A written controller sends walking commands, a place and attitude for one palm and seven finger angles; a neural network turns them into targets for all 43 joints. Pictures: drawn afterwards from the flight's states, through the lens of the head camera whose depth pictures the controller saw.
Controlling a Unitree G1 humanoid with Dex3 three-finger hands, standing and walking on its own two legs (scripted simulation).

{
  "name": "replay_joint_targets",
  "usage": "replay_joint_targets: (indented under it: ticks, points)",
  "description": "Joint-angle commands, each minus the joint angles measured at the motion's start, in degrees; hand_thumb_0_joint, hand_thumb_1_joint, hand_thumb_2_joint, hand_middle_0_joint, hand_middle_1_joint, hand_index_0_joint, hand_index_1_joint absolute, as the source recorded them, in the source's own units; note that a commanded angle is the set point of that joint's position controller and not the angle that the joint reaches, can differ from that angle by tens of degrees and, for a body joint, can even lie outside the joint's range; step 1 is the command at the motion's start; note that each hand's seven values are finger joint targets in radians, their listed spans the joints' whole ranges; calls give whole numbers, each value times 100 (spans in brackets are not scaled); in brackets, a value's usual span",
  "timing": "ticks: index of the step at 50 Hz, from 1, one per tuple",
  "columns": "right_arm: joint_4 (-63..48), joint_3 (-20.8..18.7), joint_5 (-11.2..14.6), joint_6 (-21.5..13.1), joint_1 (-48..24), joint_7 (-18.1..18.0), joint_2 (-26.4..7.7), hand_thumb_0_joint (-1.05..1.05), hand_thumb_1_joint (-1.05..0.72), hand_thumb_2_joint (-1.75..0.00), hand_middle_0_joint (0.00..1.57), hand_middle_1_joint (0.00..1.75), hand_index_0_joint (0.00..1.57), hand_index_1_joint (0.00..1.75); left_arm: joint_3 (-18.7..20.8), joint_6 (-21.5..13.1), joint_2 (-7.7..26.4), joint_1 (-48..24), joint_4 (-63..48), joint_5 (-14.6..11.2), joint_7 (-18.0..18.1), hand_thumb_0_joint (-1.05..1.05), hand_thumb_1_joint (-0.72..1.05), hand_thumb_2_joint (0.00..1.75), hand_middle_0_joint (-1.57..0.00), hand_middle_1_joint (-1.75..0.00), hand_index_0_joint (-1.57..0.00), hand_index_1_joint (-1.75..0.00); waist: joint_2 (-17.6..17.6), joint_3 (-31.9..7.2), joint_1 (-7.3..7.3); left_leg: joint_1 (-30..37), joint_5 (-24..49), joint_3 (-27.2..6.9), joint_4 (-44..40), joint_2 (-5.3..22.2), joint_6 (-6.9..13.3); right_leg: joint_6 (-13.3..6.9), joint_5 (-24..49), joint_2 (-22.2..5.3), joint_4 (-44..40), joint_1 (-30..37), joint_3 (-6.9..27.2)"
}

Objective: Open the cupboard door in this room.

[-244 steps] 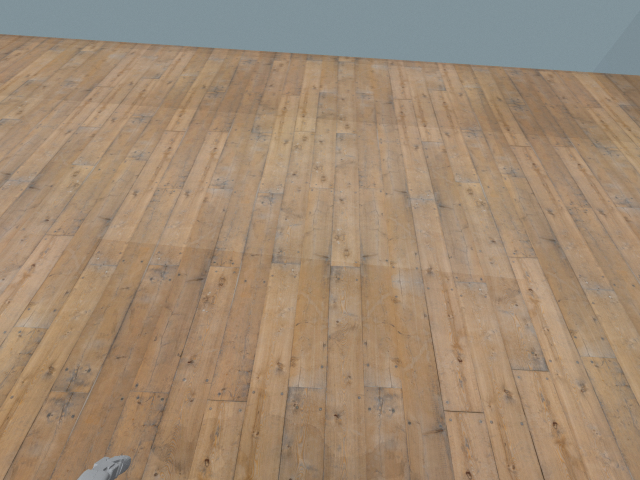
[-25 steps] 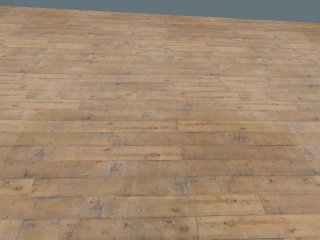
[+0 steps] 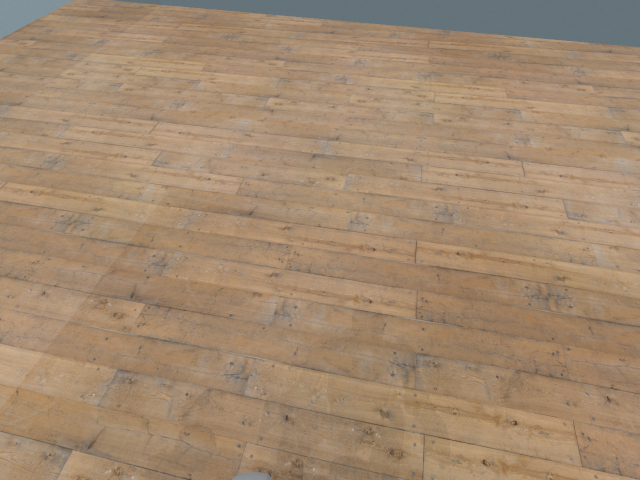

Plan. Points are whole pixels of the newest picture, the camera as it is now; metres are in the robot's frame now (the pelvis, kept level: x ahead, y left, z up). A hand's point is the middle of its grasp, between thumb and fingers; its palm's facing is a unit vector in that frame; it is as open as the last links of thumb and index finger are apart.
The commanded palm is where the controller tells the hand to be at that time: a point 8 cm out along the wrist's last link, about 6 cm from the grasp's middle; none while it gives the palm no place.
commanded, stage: turn or walk to find it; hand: left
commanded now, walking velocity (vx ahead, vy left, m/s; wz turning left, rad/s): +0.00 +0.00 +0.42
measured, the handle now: out of the picture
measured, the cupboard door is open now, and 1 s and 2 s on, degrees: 0 0 0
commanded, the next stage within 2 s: none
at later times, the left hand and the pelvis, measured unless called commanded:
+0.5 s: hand out of the picture +0.01 +0.24 -0.16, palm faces +0.21 -0.94 -0.27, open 7.4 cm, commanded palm none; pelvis -0.03 +0.02 +0.00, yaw +10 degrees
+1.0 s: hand out of the picture -0.11 +0.19 -0.17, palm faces +0.45 -0.86 -0.24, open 7.4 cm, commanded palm none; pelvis -0.07 +0.00 +0.00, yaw +25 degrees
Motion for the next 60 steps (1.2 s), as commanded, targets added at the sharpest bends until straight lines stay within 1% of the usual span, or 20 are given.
replay_joint_targets:
  ticks: [1,4,6,7,9,13,20,26,27,28,29,31,32,35,47,51,52,53,54,60]
  points:
    - [-613,51,93,-279,-419,-6,-178,0,-90,-90,20,30,20,30,374,-90,1366,302,-193,46,104,0,90,90,-20,-30,-20,-30,-1188,-514,311,-5,-296,342,-1221,-53,90,-695,1980,-1541,-684,805,1148]
    - [-448,41,77,-365,156,-32,-332,0,-90,-90,20,30,20,30,366,-19,1304,143,-165,-47,74,0,90,90,-20,-30,-20,-30,-631,-754,-48,1361,1230,380,-2874,-71,208,-139,1488,-1258,196,50,599]
    - [-488,-147,21,-412,407,-76,-1197,0,-90,-90,20,30,20,30,218,71,697,-40,-483,-83,16,0,90,90,-20,-30,-20,-30,1913,-557,-222,1993,3026,-2113,-3721,1850,1030,567,-1954,-88,2301,-1997,296]
    - [-454,-164,3,-369,454,-102,-1291,0,-90,-90,20,30,20,30,208,138,808,-289,-523,-50,28,0,90,90,-20,-30,-20,-30,1378,-500,-324,1453,2831,-2017,-3764,2093,1408,474,-2006,-109,2935,-1809,801]
    - [-555,-71,-7,-385,-138,-176,-975,0,-90,-90,20,30,20,30,285,209,841,-403,-364,-14,6,0,90,90,-20,-30,-20,-30,1383,-68,-143,794,1390,-1628,-4003,1475,1233,465,-1296,-143,3354,-1861,1067]
    - [-661,7,22,-459,-401,-205,-802,0,-90,-90,20,30,20,30,270,147,819,-29,-138,-26,-57,0,90,90,-20,-30,-20,-30,738,-208,34,1185,2366,-1117,-3750,1023,1186,565,-710,12,3275,-1787,1060]
    - [-603,-73,-8,-416,4,-187,-883,0,-90,-90,20,30,20,30,204,99,681,-379,-389,-82,4,0,90,90,-20,-30,-20,-30,723,-538,-205,1670,3133,-1648,-3425,1113,1427,595,-1167,239,1991,-1431,1101]
    - [-737,-110,30,-357,-368,-125,-811,0,-90,-90,20,30,20,30,229,-13,767,305,-252,-113,53,0,90,90,-20,-30,-20,-30,667,-682,187,470,2615,-1683,-2852,645,1043,479,149,402,-365,476,978]
    - [-775,-85,67,-359,-346,-97,-593,0,-90,-90,20,30,20,30,280,-68,999,482,-246,-68,79,0,90,90,-20,-30,-20,-30,-4,-764,267,-176,1741,-1355,-2363,260,733,345,275,-126,-1017,1163,1453]
    - [-918,-15,92,-356,-346,-69,-197,0,-90,-90,20,30,20,30,381,-110,1536,571,-250,24,124,0,90,90,-20,-30,-20,-30,-1652,-640,328,-1206,-39,-410,-1106,-588,308,-182,403,-1573,-1433,1492,2984]
    - [-988,-87,30,-308,-511,-79,-443,0,-90,-90,20,30,20,30,360,-80,1662,463,-362,-14,120,0,90,90,-20,-30,-20,-30,-1680,-488,378,-1109,-868,-445,71,-547,269,-665,692,-2157,-1544,633,3231]
    - [-779,-162,-8,-168,-385,-31,-533,0,-90,-90,20,30,20,30,342,-67,1260,-232,-526,-38,154,0,90,90,-20,-30,-20,-30,-1297,-36,72,-992,-279,-636,1188,-298,295,-616,-352,-1651,-1765,-260,2619]
    - [-616,-153,-18,-146,-269,2,-489,0,-90,-90,20,30,20,30,269,-79,1139,-445,-571,-45,123,0,90,90,-20,-30,-20,-30,-852,116,-53,-949,81,-517,1512,-259,244,-482,-251,-1334,-1657,-341,2173]
    - [-446,-114,-15,-138,51,32,-350,0,-90,-90,20,30,20,30,202,-155,960,-334,-538,-58,95,0,90,90,-20,-30,-20,-30,-830,-42,-90,-1066,601,-320,1691,-229,73,-317,523,-968,-1415,142,1377]
    - [-614,80,81,-249,-690,-9,-194,0,-90,-90,20,30,20,30,340,-103,1345,445,-121,44,95,0,90,90,-20,-30,-20,-30,-1161,-466,395,-222,-329,311,-887,-46,50,-730,2379,-1522,-743,966,1110]
    - [-488,72,87,-338,-91,-29,-300,0,-90,-90,20,30,20,30,357,-41,1338,134,-83,-23,67,0,90,90,-20,-30,-20,-30,-903,-703,15,1062,982,447,-2588,-93,188,-242,1893,-1332,33,375,563]
    - [-439,21,66,-405,128,-27,-578,0,-90,-90,20,30,20,30,327,-1,1169,180,-138,-77,55,0,90,90,-20,-30,-20,-30,-63,-860,-122,1785,1703,-65,-3210,301,340,63,1167,-1034,825,-255,302]
    - [-473,-110,18,-439,285,-60,-1148,0,-90,-90,20,30,20,30,248,38,790,146,-355,-110,21,0,90,90,-20,-30,-20,-30,1650,-736,-215,2283,3339,-1963,-3505,1710,932,525,-1438,-233,1961,-1780,96]
    - [-413,-153,19,-379,470,-105,-1368,0,-90,-90,20,30,20,30,175,107,772,-217,-472,-51,46,0,90,90,-20,-30,-20,-30,1545,-667,-354,1882,3952,-2120,-3569,2142,1430,520,-2266,-55,2773,-1833,637]
    - [-629,38,40,-467,-401,-210,-828,0,-90,-90,20,30,20,30,252,136,862,-43,-95,-40,-38,0,90,90,-20,-30,-20,-30,726,-357,45,1514,3345,-1034,-3586,1042,1176,592,-704,-19,3508,-1823,1104]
